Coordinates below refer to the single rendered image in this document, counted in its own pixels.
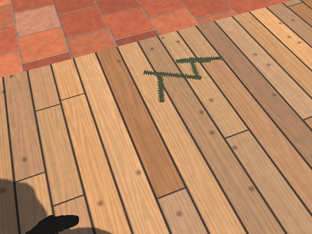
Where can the robot left hand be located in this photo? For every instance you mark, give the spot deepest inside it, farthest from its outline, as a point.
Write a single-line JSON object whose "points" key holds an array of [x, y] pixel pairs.
{"points": [[53, 224]]}

